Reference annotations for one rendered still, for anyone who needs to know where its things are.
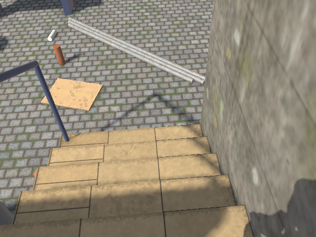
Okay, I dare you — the stairs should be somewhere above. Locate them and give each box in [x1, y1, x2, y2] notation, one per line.
[0, 123, 254, 237]

